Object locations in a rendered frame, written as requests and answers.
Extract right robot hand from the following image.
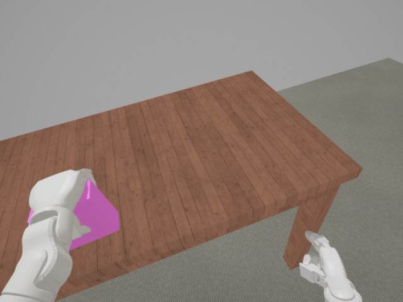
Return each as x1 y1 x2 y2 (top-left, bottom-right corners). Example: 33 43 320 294
299 230 347 287

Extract sponge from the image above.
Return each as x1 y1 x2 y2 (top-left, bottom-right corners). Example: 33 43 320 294
27 180 120 250

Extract robot left forearm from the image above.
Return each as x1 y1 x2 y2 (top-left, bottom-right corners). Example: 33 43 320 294
0 206 74 302

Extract table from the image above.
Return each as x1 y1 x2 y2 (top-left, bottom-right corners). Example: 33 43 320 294
0 70 363 302

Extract left robot hand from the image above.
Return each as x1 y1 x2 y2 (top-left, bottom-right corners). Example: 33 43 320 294
29 169 97 240

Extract robot right forearm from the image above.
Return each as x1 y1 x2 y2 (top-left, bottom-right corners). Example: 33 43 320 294
323 275 362 302

